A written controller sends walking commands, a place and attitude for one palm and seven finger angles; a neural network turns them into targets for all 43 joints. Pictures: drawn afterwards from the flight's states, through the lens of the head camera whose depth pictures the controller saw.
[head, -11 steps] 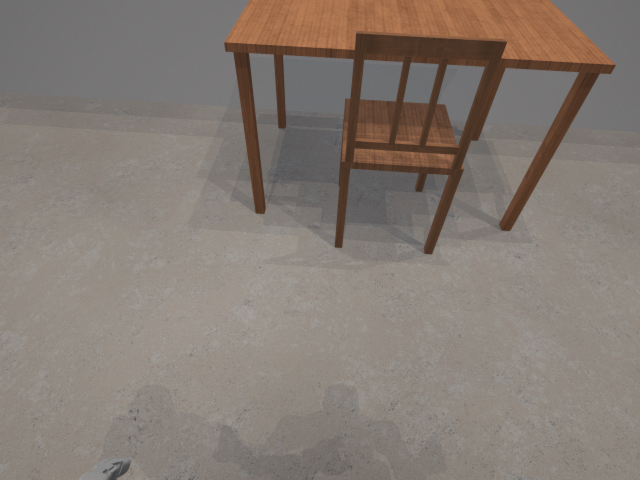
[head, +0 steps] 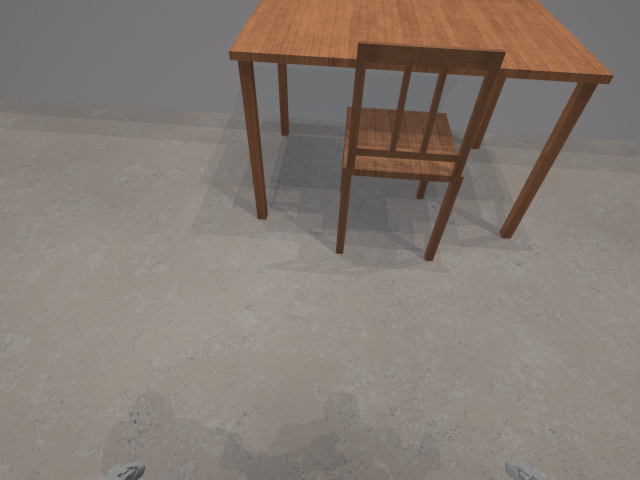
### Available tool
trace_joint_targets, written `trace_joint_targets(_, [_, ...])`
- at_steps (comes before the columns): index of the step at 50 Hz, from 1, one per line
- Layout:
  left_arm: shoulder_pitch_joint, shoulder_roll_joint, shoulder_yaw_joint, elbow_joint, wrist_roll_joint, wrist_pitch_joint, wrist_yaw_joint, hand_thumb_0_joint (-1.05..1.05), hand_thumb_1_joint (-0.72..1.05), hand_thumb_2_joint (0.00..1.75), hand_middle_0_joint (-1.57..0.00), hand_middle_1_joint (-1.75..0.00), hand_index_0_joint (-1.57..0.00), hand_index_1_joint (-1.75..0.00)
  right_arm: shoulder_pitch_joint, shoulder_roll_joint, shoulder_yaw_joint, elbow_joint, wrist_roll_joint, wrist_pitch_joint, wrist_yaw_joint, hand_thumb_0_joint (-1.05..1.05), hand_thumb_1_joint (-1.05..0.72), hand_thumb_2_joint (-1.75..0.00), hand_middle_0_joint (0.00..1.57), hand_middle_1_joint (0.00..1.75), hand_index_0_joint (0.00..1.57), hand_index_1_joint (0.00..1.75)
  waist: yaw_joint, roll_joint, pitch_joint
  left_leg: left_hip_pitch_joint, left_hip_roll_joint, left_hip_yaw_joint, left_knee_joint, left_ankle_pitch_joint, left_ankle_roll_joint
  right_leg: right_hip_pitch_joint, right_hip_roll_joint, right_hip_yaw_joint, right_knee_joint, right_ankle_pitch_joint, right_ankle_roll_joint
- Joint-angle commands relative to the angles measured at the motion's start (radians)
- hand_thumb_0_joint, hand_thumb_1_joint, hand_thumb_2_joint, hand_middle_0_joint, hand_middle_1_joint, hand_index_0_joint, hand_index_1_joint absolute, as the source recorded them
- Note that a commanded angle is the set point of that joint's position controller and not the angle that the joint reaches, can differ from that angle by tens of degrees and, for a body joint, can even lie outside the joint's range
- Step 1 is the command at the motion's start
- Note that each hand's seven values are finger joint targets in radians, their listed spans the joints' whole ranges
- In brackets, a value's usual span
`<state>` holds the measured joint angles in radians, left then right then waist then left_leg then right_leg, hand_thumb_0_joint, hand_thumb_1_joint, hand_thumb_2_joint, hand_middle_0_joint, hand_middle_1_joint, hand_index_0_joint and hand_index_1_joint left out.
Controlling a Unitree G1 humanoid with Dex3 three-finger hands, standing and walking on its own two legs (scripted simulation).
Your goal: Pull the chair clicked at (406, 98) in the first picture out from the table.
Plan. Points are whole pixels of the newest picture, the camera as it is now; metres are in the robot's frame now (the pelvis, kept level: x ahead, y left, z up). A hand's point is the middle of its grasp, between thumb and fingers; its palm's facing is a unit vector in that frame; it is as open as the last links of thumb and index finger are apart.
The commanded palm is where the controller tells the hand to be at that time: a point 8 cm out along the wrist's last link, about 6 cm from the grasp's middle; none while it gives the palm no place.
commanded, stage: stand and wait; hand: left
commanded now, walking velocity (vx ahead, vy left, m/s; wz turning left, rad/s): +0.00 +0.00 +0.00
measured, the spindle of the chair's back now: (400, 110) +1.14 -0.17 -0.10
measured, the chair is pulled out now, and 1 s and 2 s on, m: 0.00 0.00 0.00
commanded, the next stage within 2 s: look at it before walking up in 0.74 s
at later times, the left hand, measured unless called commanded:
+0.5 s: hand out of the picture +0.05 +0.23 -0.15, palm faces -0.01 -0.94 -0.34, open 7.4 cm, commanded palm none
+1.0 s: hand out of the picture +0.05 +0.22 -0.15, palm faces -0.02 -0.95 -0.32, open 7.4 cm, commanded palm none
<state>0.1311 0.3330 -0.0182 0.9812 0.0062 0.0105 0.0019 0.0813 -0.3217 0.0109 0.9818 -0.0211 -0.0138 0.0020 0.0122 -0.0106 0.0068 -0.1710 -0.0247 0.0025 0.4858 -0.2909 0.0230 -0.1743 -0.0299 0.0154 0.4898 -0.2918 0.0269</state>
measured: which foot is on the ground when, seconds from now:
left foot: down 0.00-1.00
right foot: down 0.00-1.00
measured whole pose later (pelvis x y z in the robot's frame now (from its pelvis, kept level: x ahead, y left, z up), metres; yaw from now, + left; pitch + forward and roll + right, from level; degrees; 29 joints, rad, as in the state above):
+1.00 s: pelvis -0.02 -0.02 +0.01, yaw +0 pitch -2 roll +0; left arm 0.15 0.33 -0.01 1.08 0.01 0.00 0.00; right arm 0.13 -0.33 0.01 1.11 -0.01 -0.01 0.00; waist 0.00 -0.01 0.03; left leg -0.15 0.01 -0.01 0.38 -0.20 -0.01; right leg -0.16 0.00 0.01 0.40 -0.21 0.00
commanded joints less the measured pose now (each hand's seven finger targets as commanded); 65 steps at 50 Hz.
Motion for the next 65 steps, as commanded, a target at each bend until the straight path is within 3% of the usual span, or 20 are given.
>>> trace_joint_targets(1, [-0.042, 0.208, 0.055, -0.056, 0.004, -0.028, 0.014, 0.0, 0.9, 0.9, -0.2, -0.3, -0.2, -0.3, -0.045, -0.216, -0.056, -0.051, 0.007, -0.021, -0.017, 0.0, -0.9, -0.9, 0.2, 0.3, 0.2, 0.3, -0.014, 0.004, -0.074, 0.02, 0.128, -0.09, -0.085, 0.307, 0.026, 0.029, -0.082, 0.058, -0.062, 0.273, -0.054])
trace_joint_targets(12, [-0.031, 0.209, 0.055, -0.015, 0.002, -0.03, 0.013, 0.0, 0.9, 0.9, -0.2, -0.3, -0.2, -0.3, -0.035, -0.217, -0.05, -0.002, 0.01, -0.021, -0.017, 0.0, -0.9, -0.9, 0.2, 0.3, 0.2, 0.3, -0.01, 0.014, -0.071, 0.022, 0.132, -0.097, -0.114, 0.264, 0.02, 0.05, -0.089, 0.07, -0.1, 0.249, -0.056])
trace_joint_targets(27, [-0.033, 0.21, 0.052, 0.028, 0.003, -0.032, 0.01, 0.0, 0.9, 0.9, -0.2, -0.3, -0.2, -0.3, -0.011, -0.218, -0.042, 0.055, 0.011, -0.016, -0.012, 0.0, -0.9, -0.9, 0.2, 0.3, 0.2, 0.3, -0.01, -0.001, -0.018, 0.0, 0.131, -0.106, -0.157, 0.15, 0.01, 0.015, -0.089, 0.096, -0.161, 0.116, -0.058])
trace_joint_targets(40, [-0.026, 0.206, 0.051, 0.038, 0.004, -0.037, 0.012, 0.0, 0.9, 0.9, -0.2, -0.3, -0.2, -0.3, -0.003, -0.208, -0.043, 0.07, 0.012, -0.017, -0.012, 0.0, -0.9, -0.9, 0.2, 0.3, 0.2, 0.3, -0.01, -0.004, -0.03, 0.018, 0.135, -0.099, -0.154, 0.187, 0.003, 0.018, -0.095, 0.101, -0.171, 0.161, -0.061])
trace_joint_targets(48, [-0.023, 0.202, 0.05, 0.04, 0.004, -0.035, 0.01, 0.0, 0.9, 0.9, -0.2, -0.3, -0.2, -0.3, -0.002, -0.208, -0.042, 0.072, 0.011, -0.015, -0.012, 0.0, -0.9, -0.9, 0.2, 0.3, 0.2, 0.3, -0.011, 0.004, -0.012, 0.016, 0.135, -0.1, -0.165, 0.158, 0.002, -0.001, -0.089, 0.109, -0.185, 0.114, -0.059])
trace_joint_targets(65, [-0.015, 0.2, 0.051, 0.048, 0.004, -0.037, 0.01, 0.0, 0.9, 0.9, -0.2, -0.3, -0.2, -0.3, -0.001, -0.209, -0.042, 0.074, 0.014, -0.02, -0.015, 0.0, -0.9, -0.9, 0.2, 0.3, 0.2, 0.3, -0.009, 0.005, -0.049, 0.043, 0.146, -0.096, -0.165, 0.24, 0.002, 0.041, -0.089, 0.091, -0.159, 0.235, -0.056])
